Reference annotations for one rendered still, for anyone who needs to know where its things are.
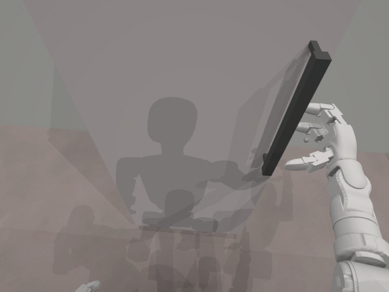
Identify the handle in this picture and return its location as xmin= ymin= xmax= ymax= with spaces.
xmin=261 ymin=40 xmax=332 ymax=176

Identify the robot right upper arm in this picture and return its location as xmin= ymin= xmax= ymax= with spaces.
xmin=331 ymin=260 xmax=389 ymax=292

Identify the right robot forearm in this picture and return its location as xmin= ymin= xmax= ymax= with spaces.
xmin=326 ymin=159 xmax=389 ymax=269

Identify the right robot hand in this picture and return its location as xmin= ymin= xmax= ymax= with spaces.
xmin=284 ymin=103 xmax=357 ymax=173

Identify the fridge door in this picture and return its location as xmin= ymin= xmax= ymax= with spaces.
xmin=22 ymin=0 xmax=362 ymax=235

